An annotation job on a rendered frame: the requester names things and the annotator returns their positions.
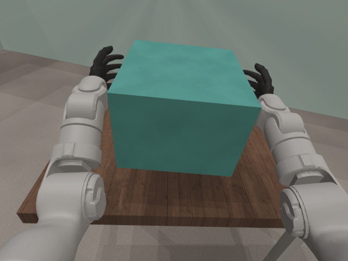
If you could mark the table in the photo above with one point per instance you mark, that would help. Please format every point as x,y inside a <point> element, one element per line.
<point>249,198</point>

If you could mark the right robot hand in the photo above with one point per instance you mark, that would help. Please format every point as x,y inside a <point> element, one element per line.
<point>264,85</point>

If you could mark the right robot upper arm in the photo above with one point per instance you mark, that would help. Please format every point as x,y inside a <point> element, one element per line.
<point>317,213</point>

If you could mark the robot left forearm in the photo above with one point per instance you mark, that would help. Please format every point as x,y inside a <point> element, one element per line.
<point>78,148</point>

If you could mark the carton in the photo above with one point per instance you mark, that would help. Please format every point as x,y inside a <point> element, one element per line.
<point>181,108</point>

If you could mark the robot right forearm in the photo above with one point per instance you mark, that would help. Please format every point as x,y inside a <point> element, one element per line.
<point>296,159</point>

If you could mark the left robot hand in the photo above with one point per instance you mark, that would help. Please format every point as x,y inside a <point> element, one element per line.
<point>100,67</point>

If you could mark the left robot upper arm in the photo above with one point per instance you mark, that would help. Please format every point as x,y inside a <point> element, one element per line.
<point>68,203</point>

